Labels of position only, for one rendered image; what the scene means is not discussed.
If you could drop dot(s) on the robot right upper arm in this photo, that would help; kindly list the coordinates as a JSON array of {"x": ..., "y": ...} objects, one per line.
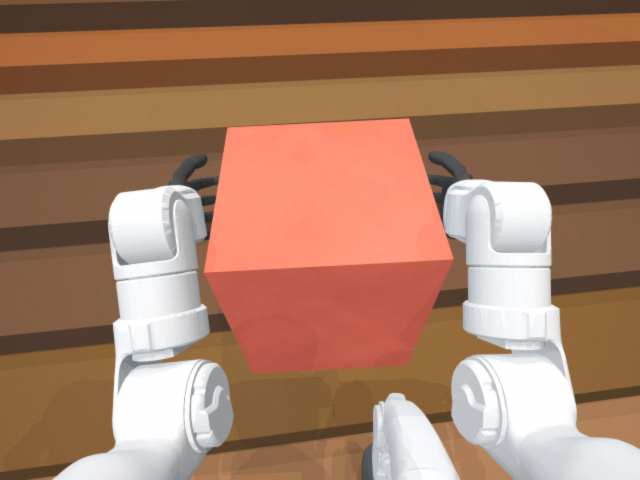
[{"x": 520, "y": 409}]

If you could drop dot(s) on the robot right shin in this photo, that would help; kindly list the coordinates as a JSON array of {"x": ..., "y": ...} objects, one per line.
[{"x": 381, "y": 461}]

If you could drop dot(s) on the robot left upper arm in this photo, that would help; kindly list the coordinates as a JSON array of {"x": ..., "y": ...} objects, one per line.
[{"x": 167, "y": 417}]

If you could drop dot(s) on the right robot forearm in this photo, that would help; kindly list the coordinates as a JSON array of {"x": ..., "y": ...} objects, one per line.
[{"x": 506, "y": 227}]

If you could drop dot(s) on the right robot hand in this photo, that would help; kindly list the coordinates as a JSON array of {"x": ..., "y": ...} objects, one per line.
[{"x": 455, "y": 168}]

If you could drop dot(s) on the carton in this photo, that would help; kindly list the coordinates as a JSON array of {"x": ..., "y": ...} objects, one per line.
[{"x": 326, "y": 250}]

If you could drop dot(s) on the right robot thigh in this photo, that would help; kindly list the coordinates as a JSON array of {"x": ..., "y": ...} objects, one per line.
[{"x": 415, "y": 449}]

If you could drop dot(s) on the left robot hand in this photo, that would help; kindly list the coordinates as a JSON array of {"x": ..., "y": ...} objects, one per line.
[{"x": 185, "y": 170}]

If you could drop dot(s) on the left robot forearm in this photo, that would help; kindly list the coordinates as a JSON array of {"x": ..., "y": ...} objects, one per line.
[{"x": 153, "y": 235}]

